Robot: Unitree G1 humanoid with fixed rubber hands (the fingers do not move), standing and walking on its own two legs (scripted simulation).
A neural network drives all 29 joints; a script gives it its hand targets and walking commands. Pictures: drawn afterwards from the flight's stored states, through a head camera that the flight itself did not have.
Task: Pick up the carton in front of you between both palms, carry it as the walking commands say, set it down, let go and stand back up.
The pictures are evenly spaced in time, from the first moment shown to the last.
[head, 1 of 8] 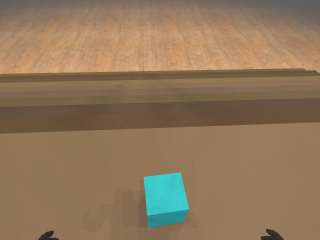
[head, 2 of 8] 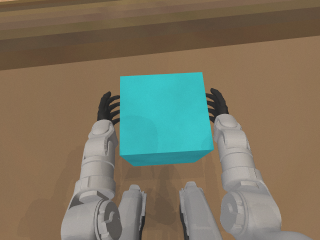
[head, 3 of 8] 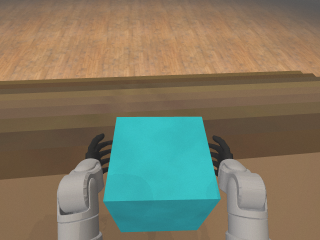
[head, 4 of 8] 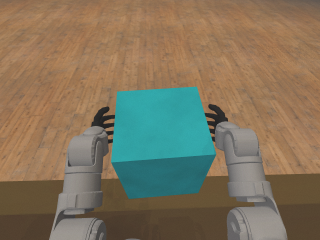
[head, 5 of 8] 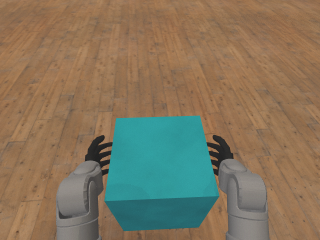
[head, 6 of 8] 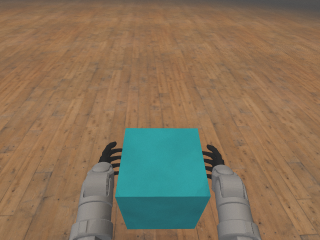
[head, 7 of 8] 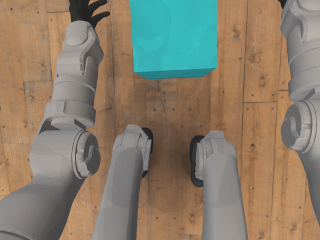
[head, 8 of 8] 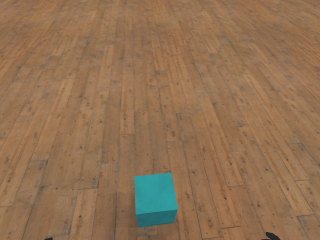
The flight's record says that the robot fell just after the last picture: no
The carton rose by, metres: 0.67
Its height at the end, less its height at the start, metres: -1.56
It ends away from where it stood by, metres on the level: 6.62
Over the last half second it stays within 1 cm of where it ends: yes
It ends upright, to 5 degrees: yes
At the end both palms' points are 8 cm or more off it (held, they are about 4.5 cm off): yes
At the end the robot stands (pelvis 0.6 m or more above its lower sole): yes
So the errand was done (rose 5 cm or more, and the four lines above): yes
